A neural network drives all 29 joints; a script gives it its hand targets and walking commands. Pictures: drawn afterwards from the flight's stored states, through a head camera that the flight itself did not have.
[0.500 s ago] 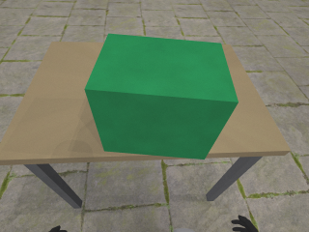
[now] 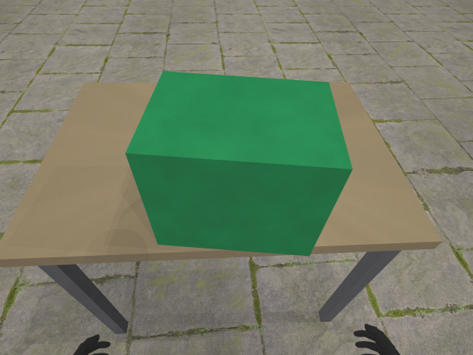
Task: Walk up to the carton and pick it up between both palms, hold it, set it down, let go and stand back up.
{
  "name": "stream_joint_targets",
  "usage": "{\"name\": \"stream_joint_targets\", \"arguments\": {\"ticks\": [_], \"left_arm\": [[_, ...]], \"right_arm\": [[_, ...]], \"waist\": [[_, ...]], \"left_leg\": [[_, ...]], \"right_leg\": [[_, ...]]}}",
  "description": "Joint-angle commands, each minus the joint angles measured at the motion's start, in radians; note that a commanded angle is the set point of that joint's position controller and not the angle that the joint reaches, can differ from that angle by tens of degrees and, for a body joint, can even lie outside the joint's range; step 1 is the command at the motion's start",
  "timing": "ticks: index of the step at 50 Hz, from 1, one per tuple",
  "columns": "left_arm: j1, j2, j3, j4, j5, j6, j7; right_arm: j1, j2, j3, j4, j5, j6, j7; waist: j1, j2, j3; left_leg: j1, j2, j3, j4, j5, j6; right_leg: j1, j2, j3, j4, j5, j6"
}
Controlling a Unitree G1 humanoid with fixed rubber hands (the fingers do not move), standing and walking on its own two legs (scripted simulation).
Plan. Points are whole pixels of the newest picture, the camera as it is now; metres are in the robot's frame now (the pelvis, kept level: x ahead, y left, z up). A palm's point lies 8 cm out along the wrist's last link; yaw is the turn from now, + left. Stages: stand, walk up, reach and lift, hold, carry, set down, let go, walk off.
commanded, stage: walk up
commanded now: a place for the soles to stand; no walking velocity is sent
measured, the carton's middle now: (239, 167) +0.43 -0.01 +0.07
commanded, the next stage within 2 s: reach and lift in 1.04 s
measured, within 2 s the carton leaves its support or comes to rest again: neither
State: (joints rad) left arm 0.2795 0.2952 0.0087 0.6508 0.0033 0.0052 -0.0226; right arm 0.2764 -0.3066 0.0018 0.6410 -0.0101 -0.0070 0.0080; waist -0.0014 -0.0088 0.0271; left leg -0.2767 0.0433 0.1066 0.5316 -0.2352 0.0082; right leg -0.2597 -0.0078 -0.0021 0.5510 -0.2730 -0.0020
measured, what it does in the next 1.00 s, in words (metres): stands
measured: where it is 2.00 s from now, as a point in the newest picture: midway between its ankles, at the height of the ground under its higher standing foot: outside the picture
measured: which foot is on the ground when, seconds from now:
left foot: down 0.00-1.00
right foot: down 0.00-1.00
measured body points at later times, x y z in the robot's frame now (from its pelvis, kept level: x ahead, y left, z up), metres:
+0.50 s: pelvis +0.02 -0.02 +0.00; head +0.03 -0.02 +0.45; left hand +0.15 +0.24 -0.10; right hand +0.13 -0.30 -0.10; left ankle +0.03 +0.12 -0.73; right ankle +0.01 -0.12 -0.73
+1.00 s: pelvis +0.02 -0.02 +0.00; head +0.02 -0.02 +0.45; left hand +0.16 +0.24 -0.10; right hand +0.10 -0.31 -0.10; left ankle +0.03 +0.12 -0.73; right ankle +0.01 -0.12 -0.73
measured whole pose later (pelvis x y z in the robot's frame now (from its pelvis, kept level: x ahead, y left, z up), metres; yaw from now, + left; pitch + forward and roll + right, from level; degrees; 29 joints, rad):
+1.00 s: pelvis +0.02 -0.02 +0.00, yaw -4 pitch -1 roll +0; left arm 0.28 0.31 0.02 0.63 0.01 0.03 -0.05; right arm 0.33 -0.32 -0.02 0.63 -0.02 0.00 -0.02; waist 0.01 -0.01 0.02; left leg -0.24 0.11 0.16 0.55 -0.28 -0.03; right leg -0.25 0.06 0.05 0.56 -0.29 -0.04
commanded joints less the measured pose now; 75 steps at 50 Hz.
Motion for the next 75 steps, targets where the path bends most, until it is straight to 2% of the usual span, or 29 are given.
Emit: {"name": "stream_joint_targets", "arguments": {"ticks": [1, 2, 4, 7, 10, 16, 21, 29, 52, 53, 54, 55, 57, 59, 60, 63, 65, 71, 75], "left_arm": [[0.021, 0.111, 0.041, -0.073, 0.025, -0.001, -0.014], [0.026, 0.109, 0.042, -0.077, 0.024, -0.001, -0.016], [0.04, 0.117, 0.047, -0.077, 0.019, -0.007, -0.019], [0.037, 0.144, 0.054, -0.075, 0.012, -0.015, -0.02], [0.029, 0.149, 0.05, -0.073, 0.001, -0.013, -0.016], [0.035, 0.149, 0.045, -0.079, 0.006, -0.001, -0.017], [0.023, 0.148, 0.045, -0.088, 0.006, 0.005, -0.019], [-0.001, 0.146, 0.048, -0.098, 0.008, 0.008, -0.022], [-0.008, 0.14, 0.053, -0.094, 0.006, 0.005, -0.023], [-0.438, 0.151, 0.06, -0.161, -0.016, 0.156, 0.025], [-0.341, 0.102, 0.02, -0.162, -0.018, 0.223, 0.055], [-0.326, 0.083, 0.003, -0.18, -0.002, 0.257, 0.054], [-0.267, 0.07, 0.011, -0.236, 0.015, 0.294, 0.03], [-0.215, 0.081, 0.05, -0.276, 0.032, 0.303, 0.017], [-0.189, 0.086, 0.069, -0.292, 0.043, 0.301, 0.02], [-0.139, 0.082, 0.1, -0.319, 0.051, 0.279, 0.032], [-0.137, 0.073, 0.102, -0.328, 0.047, 0.265, 0.037], [-0.177, 0.056, 0.06, -0.394, 0.006, 0.256, 0.05], [-0.138, 0.048, 0.049, -0.463, -0.016, 0.245, 0.058]], "right_arm": [[0.04, -0.179, -0.067, -0.068, -0.023, -0.015, -0.025], [0.027, -0.178, -0.068, -0.072, -0.021, -0.013, -0.028], [0.01, -0.165, -0.064, -0.081, -0.017, -0.011, -0.027], [0.02, -0.133, -0.055, -0.088, -0.009, -0.014, -0.02], [0.034, -0.117, -0.052, -0.09, -0.009, -0.016, -0.021], [0.059, -0.138, -0.058, -0.087, -0.011, -0.015, -0.032], [0.061, -0.141, -0.06, -0.088, -0.009, -0.011, -0.035], [0.06, -0.145, -0.065, -0.088, -0.009, -0.01, -0.035], [0.075, -0.15, -0.069, -0.078, -0.013, -0.012, -0.034], [-0.371, -0.058, -0.158, 0.031, -0.092, -0.176, 0.011], [-0.277, -0.1, -0.177, 0.072, -0.093, -0.215, 0.045], [-0.223, -0.111, -0.192, 0.08, -0.088, -0.232, 0.047], [-0.146, -0.125, -0.201, 0.064, -0.074, -0.242, 0.028], [-0.111, -0.143, -0.185, 0.061, -0.047, -0.247, 0.014], [-0.095, -0.151, -0.171, 0.064, -0.028, -0.246, 0.014], [-0.065, -0.165, -0.138, 0.032, 0.01, -0.235, 0.02], [-0.063, -0.154, -0.124, -0.002, 0.021, -0.22, 0.023], [-0.058, -0.106, -0.134, -0.155, 0.034, -0.131, 0.048], [-0.022, -0.117, -0.163, -0.266, 0.053, -0.078, 0.073]], "waist": [[0.0, 0.05, -0.003], [0.007, 0.062, 0.012], [0.016, 0.067, 0.023], [0.006, 0.016, 0.001], [-0.001, -0.029, -0.028], [0.003, -0.03, -0.043], [0.008, -0.014, -0.037], [0.01, 0.006, -0.034], [0.007, 0.0, -0.014], [0.014, 0.054, 0.025], [-0.029, 0.011, 0.105], [-0.033, -0.032, 0.076], [-0.029, -0.076, -0.01], [-0.033, -0.091, -0.102], [-0.032, -0.088, -0.137], [-0.026, -0.078, -0.157], [-0.026, -0.063, -0.116], [-0.021, 0.003, 0.054], [-0.017, 0.017, 0.058]], "left_leg": [[0.027, 0.194, -0.235, -0.201, -0.234, 0.085], [0.002, 0.203, -0.235, -0.209, -0.253, 0.089], [-0.025, 0.179, -0.192, -0.191, -0.234, 0.074], [0.011, 0.11, -0.11, -0.105, -0.115, 0.039], [0.082, 0.073, -0.077, -0.038, -0.016, 0.028], [0.097, 0.096, -0.08, -0.027, 0.068, 0.033], [0.088, 0.106, -0.077, -0.031, 0.078, 0.035], [0.081, 0.125, -0.076, -0.047, 0.067, 0.042], [0.092, 0.136, -0.056, -0.077, -0.042, 0.045], [0.055, 0.001, -0.007, 0.014, -0.168, -0.006], [0.142, 0.003, -0.025, 0.017, -0.21, 0.0], [0.228, 0.022, -0.047, 0.069, -0.161, -0.001], [0.336, 0.014, -0.047, 0.09, -0.062, 0.002], [0.363, -0.005, -0.042, 0.046, 0.025, 0.009], [0.379, -0.018, -0.045, 0.023, 0.071, 0.006], [0.393, -0.053, -0.046, -0.049, 0.147, -0.003], [0.384, -0.066, -0.038, -0.103, 0.138, -0.009], [0.376, -0.051, -0.015, -0.225, 0.041, -0.019], [0.367, -0.039, -0.013, -0.261, 0.042, -0.029]], "right_leg": [[-0.074, -0.039, 0.073, -0.035, -0.034, -0.044], [-0.068, -0.041, 0.075, -0.039, -0.034, -0.044], [-0.045, -0.047, 0.093, -0.068, -0.012, -0.049], [-0.041, -0.077, 0.152, -0.115, 0.057, -0.071], [-0.069, -0.098, 0.183, -0.148, 0.101, -0.089], [-0.041, -0.077, 0.153, -0.109, 0.205, -0.083], [-0.033, -0.068, 0.148, -0.091, 0.218, -0.08], [-0.025, -0.053, 0.15, -0.075, 0.211, -0.071], [-0.064, -0.031, 0.194, -0.097, 0.13, -0.069], [-0.24, -0.006, 0.005, -0.077, -0.152, -0.072], [-0.346, -0.003, -0.014, -0.086, -0.187, -0.088], [-0.376, -0.022, -0.027, -0.071, -0.136, -0.087], [-0.328, -0.037, 0.0, -0.1, 0.038, -0.047], [-0.175, -0.014, -0.019, -0.081, 0.314, -0.01], [-0.107, -0.007, -0.021, -0.083, 0.392, -0.003], [0.007, -0.001, -0.002, -0.123, 0.491, 0.012], [0.033, 0.006, 0.006, -0.164, 0.458, 0.014], [-0.027, 0.018, 0.003, -0.282, 0.124, -0.025], [-0.007, 0.026, 0.005, -0.306, 0.091, -0.037]]}}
